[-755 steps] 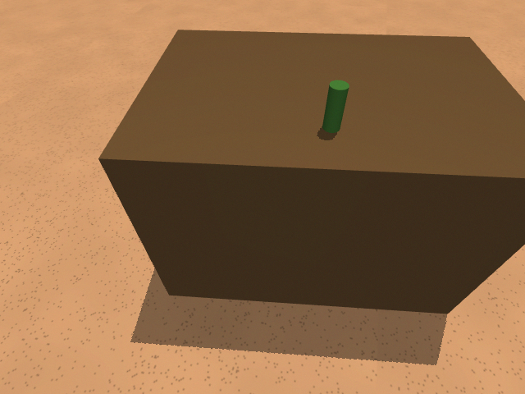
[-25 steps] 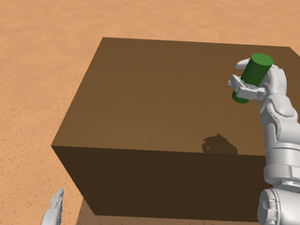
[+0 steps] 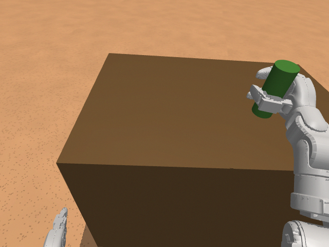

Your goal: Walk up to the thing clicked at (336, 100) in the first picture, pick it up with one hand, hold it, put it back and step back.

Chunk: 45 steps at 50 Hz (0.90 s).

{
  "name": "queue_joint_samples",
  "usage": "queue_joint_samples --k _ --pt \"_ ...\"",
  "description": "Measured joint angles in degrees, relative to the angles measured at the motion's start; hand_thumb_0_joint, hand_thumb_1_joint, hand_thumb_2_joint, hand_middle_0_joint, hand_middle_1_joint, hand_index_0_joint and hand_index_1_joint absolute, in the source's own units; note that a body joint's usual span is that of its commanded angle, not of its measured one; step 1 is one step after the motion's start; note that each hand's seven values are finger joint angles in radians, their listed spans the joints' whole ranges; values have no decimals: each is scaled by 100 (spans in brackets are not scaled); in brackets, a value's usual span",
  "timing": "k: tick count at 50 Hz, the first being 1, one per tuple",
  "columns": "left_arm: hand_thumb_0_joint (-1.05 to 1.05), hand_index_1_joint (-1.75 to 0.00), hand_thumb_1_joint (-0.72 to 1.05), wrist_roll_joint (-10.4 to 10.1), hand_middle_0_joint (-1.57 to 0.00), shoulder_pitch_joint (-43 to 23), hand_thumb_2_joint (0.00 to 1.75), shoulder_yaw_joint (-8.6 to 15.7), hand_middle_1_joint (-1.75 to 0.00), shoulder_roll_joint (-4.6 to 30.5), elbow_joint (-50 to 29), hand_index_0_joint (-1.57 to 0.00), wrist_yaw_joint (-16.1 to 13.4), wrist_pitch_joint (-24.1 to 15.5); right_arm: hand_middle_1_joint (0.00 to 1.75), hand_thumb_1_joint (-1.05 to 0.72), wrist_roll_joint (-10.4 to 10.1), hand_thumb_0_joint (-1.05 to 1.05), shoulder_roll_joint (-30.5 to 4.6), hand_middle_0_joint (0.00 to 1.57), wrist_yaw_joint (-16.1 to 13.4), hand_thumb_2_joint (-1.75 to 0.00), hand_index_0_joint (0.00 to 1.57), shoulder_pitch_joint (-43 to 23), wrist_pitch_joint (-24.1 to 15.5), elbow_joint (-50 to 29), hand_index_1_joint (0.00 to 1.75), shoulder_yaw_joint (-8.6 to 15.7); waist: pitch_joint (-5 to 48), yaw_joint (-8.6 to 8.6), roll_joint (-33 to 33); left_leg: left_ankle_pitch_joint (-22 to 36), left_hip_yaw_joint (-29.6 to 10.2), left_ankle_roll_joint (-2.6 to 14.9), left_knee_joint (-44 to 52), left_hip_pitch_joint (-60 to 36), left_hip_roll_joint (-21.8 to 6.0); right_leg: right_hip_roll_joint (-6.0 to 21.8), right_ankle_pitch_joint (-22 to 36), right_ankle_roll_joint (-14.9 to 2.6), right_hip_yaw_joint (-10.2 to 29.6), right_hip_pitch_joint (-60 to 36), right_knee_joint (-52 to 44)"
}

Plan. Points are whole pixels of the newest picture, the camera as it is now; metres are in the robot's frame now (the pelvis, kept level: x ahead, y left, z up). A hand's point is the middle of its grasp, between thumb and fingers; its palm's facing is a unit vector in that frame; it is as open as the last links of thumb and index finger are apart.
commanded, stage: lift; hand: right
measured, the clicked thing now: (273, 91) +0.37 -0.20 +0.26
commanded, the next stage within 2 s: hold in 0.16 s
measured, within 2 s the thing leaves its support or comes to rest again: neither
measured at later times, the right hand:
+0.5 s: hand (272, 89) +0.35 -0.18 +0.27, palm faces +0.16 +0.99 -0.01, open 5.8 cm
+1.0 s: hand (275, 89) +0.34 -0.18 +0.28, palm faces +0.17 +0.99 -0.01, open 5.8 cm
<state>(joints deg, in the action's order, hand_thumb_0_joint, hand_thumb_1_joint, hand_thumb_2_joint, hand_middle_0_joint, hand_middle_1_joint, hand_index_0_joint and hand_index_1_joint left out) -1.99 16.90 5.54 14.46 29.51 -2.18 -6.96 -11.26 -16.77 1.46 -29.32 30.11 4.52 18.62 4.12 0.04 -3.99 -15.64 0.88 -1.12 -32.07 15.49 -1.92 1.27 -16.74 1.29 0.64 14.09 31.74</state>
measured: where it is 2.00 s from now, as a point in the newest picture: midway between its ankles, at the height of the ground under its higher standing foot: outside the picture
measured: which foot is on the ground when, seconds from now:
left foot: down 0.00-1.00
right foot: down 0.00-1.00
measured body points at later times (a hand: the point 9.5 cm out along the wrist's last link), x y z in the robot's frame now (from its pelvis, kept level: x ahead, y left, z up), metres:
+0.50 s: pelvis +0.00 +0.00 +0.00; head -0.04 +0.03 +0.45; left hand +0.17 +0.26 -0.07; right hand +0.33 -0.23 +0.28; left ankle +0.02 +0.13 -0.73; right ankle +0.00 -0.14 -0.73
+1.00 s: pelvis +0.00 +0.00 +0.00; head -0.04 +0.04 +0.45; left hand +0.17 +0.26 -0.07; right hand +0.33 -0.23 +0.28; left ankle +0.02 +0.13 -0.73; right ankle +0.00 -0.14 -0.73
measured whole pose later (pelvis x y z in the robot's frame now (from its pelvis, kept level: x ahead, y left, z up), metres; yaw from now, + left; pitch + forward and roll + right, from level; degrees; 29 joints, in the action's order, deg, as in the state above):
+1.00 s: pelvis +0.00 +0.00 +0.00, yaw -1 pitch -2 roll +0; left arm -2.1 15.0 5.0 15.0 35.5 -2.2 -10.7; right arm -13.1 -17.0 1.3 -28.2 42.0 -5.7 19.9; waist 4.5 -0.5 -5.0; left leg -14.9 1.8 -0.9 -30.1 12.9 -2.0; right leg 1.2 -15.7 1.5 1.4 11.7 29.6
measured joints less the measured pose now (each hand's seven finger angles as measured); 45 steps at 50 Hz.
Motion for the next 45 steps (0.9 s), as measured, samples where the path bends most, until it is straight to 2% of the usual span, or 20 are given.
queue_joint_samples --k 36,45 --pt "-1 -5 -54 -2 -5 -259 5 -1 -5 59 608 -5 16 -321 108 -12 -176 -3 -2 94 -12 -110 97 26 1118 -966 109 56 67 -47 -123 77 75 7 210 -278 -14 -13 96 5 68 -240 -195" --pt "-2 -5 -54 -1 -5 -243 5 -32 -5 40 588 -5 12 -363 108 -11 -198 -3 -55 94 -15 -110 97 22 1212 -934 110 126 36 -40 -126 71 85 18 194 -257 -17 -17 110 14 79 -229 -209"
